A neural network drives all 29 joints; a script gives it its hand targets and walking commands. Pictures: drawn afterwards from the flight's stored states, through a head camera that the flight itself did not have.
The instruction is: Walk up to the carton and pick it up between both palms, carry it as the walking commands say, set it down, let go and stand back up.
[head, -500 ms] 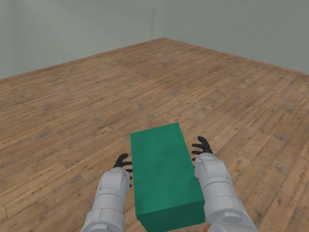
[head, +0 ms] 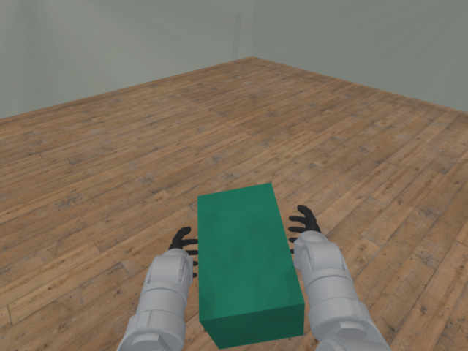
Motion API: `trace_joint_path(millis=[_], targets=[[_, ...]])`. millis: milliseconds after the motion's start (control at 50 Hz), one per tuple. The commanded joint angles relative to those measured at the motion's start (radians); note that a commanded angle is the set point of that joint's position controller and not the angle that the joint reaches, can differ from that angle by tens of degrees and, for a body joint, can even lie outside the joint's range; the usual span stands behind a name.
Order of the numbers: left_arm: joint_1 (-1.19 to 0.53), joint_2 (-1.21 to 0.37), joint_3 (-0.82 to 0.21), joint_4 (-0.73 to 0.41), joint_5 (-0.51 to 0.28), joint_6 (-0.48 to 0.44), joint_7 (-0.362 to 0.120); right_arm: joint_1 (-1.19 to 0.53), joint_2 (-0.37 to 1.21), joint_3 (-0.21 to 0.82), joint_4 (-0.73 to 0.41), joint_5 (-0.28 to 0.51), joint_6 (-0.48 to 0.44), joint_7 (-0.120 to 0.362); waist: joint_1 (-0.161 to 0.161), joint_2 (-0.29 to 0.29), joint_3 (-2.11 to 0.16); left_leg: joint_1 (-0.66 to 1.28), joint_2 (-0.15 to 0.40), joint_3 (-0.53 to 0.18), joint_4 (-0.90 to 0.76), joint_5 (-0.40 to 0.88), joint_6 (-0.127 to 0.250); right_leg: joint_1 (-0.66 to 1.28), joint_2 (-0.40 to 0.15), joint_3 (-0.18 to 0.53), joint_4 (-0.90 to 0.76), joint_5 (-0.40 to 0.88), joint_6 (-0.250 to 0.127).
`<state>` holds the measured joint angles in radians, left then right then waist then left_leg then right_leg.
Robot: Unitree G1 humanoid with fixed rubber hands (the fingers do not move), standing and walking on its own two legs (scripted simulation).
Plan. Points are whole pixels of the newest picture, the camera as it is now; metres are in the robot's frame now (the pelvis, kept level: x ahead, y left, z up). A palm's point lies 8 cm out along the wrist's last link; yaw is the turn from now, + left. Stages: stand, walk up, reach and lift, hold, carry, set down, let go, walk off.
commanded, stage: reach and lift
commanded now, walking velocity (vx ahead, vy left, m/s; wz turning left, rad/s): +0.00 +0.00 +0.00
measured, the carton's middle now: (246, 261) +0.35 +0.00 -0.03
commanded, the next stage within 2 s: hold in 0.56 s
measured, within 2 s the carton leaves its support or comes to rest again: neither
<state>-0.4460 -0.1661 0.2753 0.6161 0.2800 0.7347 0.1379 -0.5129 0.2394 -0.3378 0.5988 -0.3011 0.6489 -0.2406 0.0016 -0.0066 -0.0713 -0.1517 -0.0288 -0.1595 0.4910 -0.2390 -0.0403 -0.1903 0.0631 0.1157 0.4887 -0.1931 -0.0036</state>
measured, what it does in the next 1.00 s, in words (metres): stands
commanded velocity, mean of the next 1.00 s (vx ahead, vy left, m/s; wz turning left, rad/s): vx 0.00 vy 0.00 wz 0.00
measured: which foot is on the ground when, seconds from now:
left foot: down 0.00-1.00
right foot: down 0.00-1.00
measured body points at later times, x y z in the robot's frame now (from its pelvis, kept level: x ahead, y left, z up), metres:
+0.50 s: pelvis -0.01 +0.02 +0.00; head -0.09 +0.02 +0.44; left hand +0.30 +0.14 +0.03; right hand +0.31 -0.11 +0.07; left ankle +0.03 +0.15 -0.74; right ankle +0.05 -0.11 -0.74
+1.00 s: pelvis +0.00 +0.02 +0.00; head -0.07 +0.01 +0.45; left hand +0.30 +0.14 +0.03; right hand +0.31 -0.12 +0.06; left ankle +0.03 +0.15 -0.74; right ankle +0.05 -0.11 -0.74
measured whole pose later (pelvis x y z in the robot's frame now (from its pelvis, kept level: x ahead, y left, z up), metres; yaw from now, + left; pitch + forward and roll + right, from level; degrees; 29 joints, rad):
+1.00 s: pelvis +0.00 +0.02 +0.00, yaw +0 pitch -7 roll +0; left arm -0.32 -0.17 0.19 0.43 0.27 0.80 0.09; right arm -0.39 0.19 -0.26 0.42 -0.28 0.74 -0.06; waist -0.01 0.01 -0.06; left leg -0.12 -0.05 -0.14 0.48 -0.24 -0.01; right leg -0.15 0.04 0.12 0.47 -0.20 0.02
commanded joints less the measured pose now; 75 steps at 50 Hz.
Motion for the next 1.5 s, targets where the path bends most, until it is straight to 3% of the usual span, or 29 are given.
trace_joint_path(millis=[0,60,80,140,160,180,280,380,420,460,500,620,640,700,720,760,820,840,880,960,1020,1060,1160,1280,1300,1320,1360,1460,1480], targets=[[-0.965,-1.007,-0.450,-0.302,-0.322,-0.131,-0.374,-0.453,1.204,0.471,0.109,0.287,0.028,0.456,-0.009,0.016,-0.370,-0.024,-0.069,0.105,-0.107,0.124,0.026,0.207,0.007,-0.040,-0.074,0.182,0.045],[-0.928,-0.992,-0.464,-0.294,-0.329,-0.121,-0.381,-0.490,1.208,0.505,0.044,0.298,0.031,0.450,0.010,-0.037,-0.351,-0.035,-0.073,0.112,-0.103,0.113,0.035,0.217,0.011,-0.037,-0.084,0.171,0.058],[-0.930,-1.010,-0.469,-0.267,-0.315,-0.111,-0.382,-0.474,1.189,0.480,0.069,0.279,0.036,0.454,-0.005,0.020,-0.342,-0.040,-0.073,0.107,-0.109,0.054,0.029,0.214,0.013,-0.043,-0.085,0.108,0.047],[-0.935,-1.019,-0.485,-0.307,-0.334,-0.122,-0.384,-0.485,1.197,0.524,0.017,0.295,0.031,0.457,0.000,-0.025,-0.378,-0.026,-0.074,0.107,-0.099,0.083,0.035,0.226,0.016,-0.032,-0.081,0.129,0.050],[-0.906,-1.011,-0.496,-0.324,-0.331,-0.115,-0.372,-0.442,1.187,0.520,0.042,0.298,0.039,0.463,-0.012,0.011,-0.367,-0.005,-0.060,0.097,-0.115,0.086,0.036,0.201,0.018,-0.044,-0.077,0.128,0.044],[-0.905,-1.022,-0.492,-0.324,-0.331,-0.115,-0.376,-0.471,1.192,0.520,0.017,0.295,0.035,0.461,-0.003,-0.033,-0.372,-0.019,-0.075,0.102,-0.113,0.092,0.036,0.219,0.017,-0.050,-0.089,0.132,0.053],[-0.851,-1.043,-0.526,-0.347,-0.331,-0.098,-0.371,-0.392,1.173,0.523,0.014,0.290,0.056,0.474,-0.021,0.002,-0.364,-0.002,-0.067,0.084,-0.126,0.103,0.031,0.220,0.030,-0.061,-0.087,0.150,0.045],[-0.908,-1.029,-0.492,-0.306,-0.305,-0.091,-0.368,-0.454,1.158,0.484,0.045,0.283,0.063,0.491,-0.012,0.024,-0.249,-0.069,-0.067,0.093,-0.137,-0.111,0.032,0.152,0.024,-0.054,-0.097,-0.086,0.033],[-0.911,-1.045,-0.481,-0.274,-0.331,-0.100,-0.373,-0.480,1.143,0.495,0.030,0.304,0.058,0.496,-0.015,-0.010,-0.237,-0.065,-0.049,0.080,-0.135,-0.087,0.040,0.128,0.026,-0.064,-0.089,-0.072,0.031],[-1.001,-1.088,-0.529,-0.353,-0.342,-0.110,-0.366,-0.471,1.147,0.481,0.022,0.295,0.049,0.499,-0.048,0.032,-0.311,-0.052,-0.049,0.066,-0.129,-0.046,0.031,0.155,0.031,-0.069,-0.062,-0.006,0.026],[-0.939,-1.079,-0.507,-0.296,-0.324,-0.098,-0.360,-0.491,1.135,0.489,0.032,0.293,0.058,0.504,-0.023,0.027,-0.325,-0.040,-0.046,0.071,-0.131,-0.046,0.027,0.156,0.036,-0.081,-0.057,0.004,0.023],[-0.875,-1.091,-0.434,-0.200,-0.281,-0.084,-0.352,-0.470,1.097,0.418,0.092,0.276,0.061,0.516,-0.031,0.065,-0.199,-0.117,-0.035,0.068,-0.176,-0.109,0.030,0.158,0.037,-0.098,-0.057,-0.015,0.022],[-0.827,-1.067,-0.418,-0.206,-0.282,-0.088,-0.348,-0.457,1.104,0.434,0.087,0.287,0.065,0.520,-0.009,0.032,-0.229,-0.079,-0.028,0.060,-0.159,-0.038,0.036,0.142,0.032,-0.092,-0.060,0.018,0.021],[-0.915,-1.098,-0.503,-0.335,-0.329,-0.104,-0.341,-0.434,1.128,0.493,0.023,0.303,0.059,0.512,-0.027,0.021,-0.337,-0.005,-0.048,0.056,-0.119,0.124,0.025,0.170,0.034,-0.074,-0.059,0.148,0.021],[-0.820,-1.060,-0.458,-0.302,-0.294,-0.087,-0.333,-0.439,1.107,0.487,0.018,0.304,0.067,0.512,-0.009,0.039,-0.307,-0.019,-0.048,0.062,-0.124,0.116,0.027,0.170,0.032,-0.075,-0.059,0.133,0.022],[-0.853,-1.076,-0.498,-0.310,-0.307,-0.085,-0.343,-0.431,1.095,0.477,0.004,0.286,0.064,0.506,-0.033,0.045,-0.285,-0.054,-0.054,0.074,-0.131,0.028,0.026,0.173,0.032,-0.078,-0.066,0.077,0.021],[-0.760,-1.082,-0.540,-0.373,-0.317,-0.077,-0.337,-0.403,1.106,0.551,-0.072,0.320,0.074,0.504,-0.013,0.062,-0.318,0.002,-0.056,0.065,-0.123,0.148,0.028,0.175,0.025,-0.063,-0.062,0.178,0.020],[-0.759,-1.061,-0.512,-0.382,-0.320,-0.078,-0.337,-0.438,1.127,0.570,-0.102,0.323,0.074,0.503,-0.002,-0.039,-0.307,-0.016,-0.062,0.069,-0.116,0.090,0.040,0.184,0.028,-0.061,-0.066,0.112,0.035],[-0.749,-1.089,-0.558,-0.395,-0.332,-0.069,-0.343,-0.385,1.103,0.581,-0.123,0.312,0.077,0.495,-0.031,-0.014,-0.306,0.000,-0.067,0.065,-0.120,0.091,0.038,0.177,0.028,-0.062,-0.075,0.125,0.032],[-0.677,-1.075,-0.584,-0.422,-0.329,-0.058,-0.341,-0.393,1.105,0.631,-0.194,0.333,0.082,0.488,0.000,0.007,-0.317,0.012,-0.069,0.067,-0.119,0.123,0.036,0.196,0.025,-0.051,-0.074,0.153,0.030],[-0.757,-1.054,-0.603,-0.449,-0.352,-0.059,-0.354,-0.383,1.111,0.633,-0.188,0.327,0.085,0.484,-0.010,0.000,-0.274,-0.047,-0.080,0.080,-0.119,0.012,0.039,0.184,0.022,-0.045,-0.088,0.041,0.032],[-0.746,-1.036,-0.617,-0.496,-0.356,-0.066,-0.354,-0.359,1.124,0.648,-0.182,0.337,0.088,0.483,-0.010,-0.002,-0.293,-0.029,-0.076,0.069,-0.117,0.085,0.038,0.194,0.018,-0.047,-0.077,0.128,0.034],[-0.739,-1.033,-0.560,-0.395,-0.334,-0.061,-0.367,-0.431,1.115,0.628,-0.164,0.337,0.089,0.482,0.003,-0.010,-0.236,-0.083,-0.072,0.083,-0.107,-0.041,0.043,0.158,0.020,-0.046,-0.081,-0.039,0.036],[-0.809,-1.068,-0.605,-0.468,-0.364,-0.069,-0.362,-0.351,1.131,0.581,-0.110,0.332,0.087,0.489,-0.036,0.021,-0.372,-0.017,-0.061,0.059,-0.106,0.128,0.029,0.205,0.032,-0.064,-0.051,0.169,0.025],[-0.742,-1.063,-0.586,-0.459,-0.353,-0.066,-0.356,-0.353,1.133,0.588,-0.109,0.335,0.087,0.493,-0.019,-0.009,-0.349,-0.029,-0.063,0.060,-0.103,0.146,0.032,0.207,0.033,-0.070,-0.053,0.176,0.030],[-0.798,-1.091,-0.605,-0.478,-0.362,-0.075,-0.358,-0.384,1.145,0.587,-0.141,0.349,0.076,0.496,-0.018,0.059,-0.369,-0.029,-0.072,0.062,-0.104,0.122,0.024,0.220,0.031,-0.060,-0.055,0.165,0.023],[-0.754,-1.069,-0.573,-0.451,-0.351,-0.070,-0.354,-0.383,1.130,0.593,-0.117,0.334,0.085,0.501,-0.001,-0.012,-0.383,-0.006,-0.068,0.063,-0.109,0.111,0.032,0.221,0.031,-0.069,-0.060,0.142,0.030],[-0.733,-1.057,-0.590,-0.424,-0.348,-0.060,-0.356,-0.333,1.117,0.580,-0.089,0.322,0.086,0.499,-0.027,-0.017,-0.307,-0.008,-0.062,0.060,-0.112,0.089,0.038,0.173,0.027,-0.058,-0.076,0.113,0.024],[-0.735,-1.062,-0.551,-0.385,-0.320,-0.050,-0.353,-0.371,1.104,0.566,-0.101,0.314,0.085,0.501,0.001,0.037,-0.232,-0.064,-0.074,0.073,-0.125,0.043,0.027,0.170,0.029,-0.061,-0.086,0.075,0.019]])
